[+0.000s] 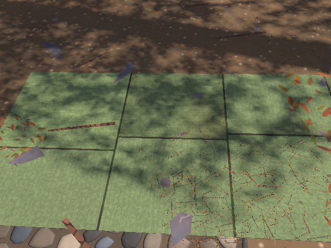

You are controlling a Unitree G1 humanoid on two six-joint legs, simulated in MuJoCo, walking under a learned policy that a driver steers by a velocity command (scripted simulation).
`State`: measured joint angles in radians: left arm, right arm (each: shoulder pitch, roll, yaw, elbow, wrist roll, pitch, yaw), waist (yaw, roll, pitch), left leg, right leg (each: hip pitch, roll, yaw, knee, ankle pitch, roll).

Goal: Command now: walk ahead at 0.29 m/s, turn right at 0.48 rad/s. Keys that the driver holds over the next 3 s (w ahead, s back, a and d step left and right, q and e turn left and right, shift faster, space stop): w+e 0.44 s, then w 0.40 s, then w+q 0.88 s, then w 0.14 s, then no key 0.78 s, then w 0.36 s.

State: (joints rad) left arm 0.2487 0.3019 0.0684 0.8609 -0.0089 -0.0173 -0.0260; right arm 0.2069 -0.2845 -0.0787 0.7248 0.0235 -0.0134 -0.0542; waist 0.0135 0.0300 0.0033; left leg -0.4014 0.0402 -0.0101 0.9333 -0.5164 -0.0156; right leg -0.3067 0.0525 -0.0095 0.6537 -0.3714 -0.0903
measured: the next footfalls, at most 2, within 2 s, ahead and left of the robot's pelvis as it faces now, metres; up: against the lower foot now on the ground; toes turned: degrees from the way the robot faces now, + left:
left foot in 0.36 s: +0.32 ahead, +0.11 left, +0.00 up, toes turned -17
right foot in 0.82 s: +0.48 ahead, -0.23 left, +0.00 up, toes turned -23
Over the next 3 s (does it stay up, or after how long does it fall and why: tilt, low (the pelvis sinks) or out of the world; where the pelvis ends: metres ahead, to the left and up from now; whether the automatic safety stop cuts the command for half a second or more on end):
stays up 1.18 -0.18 0.01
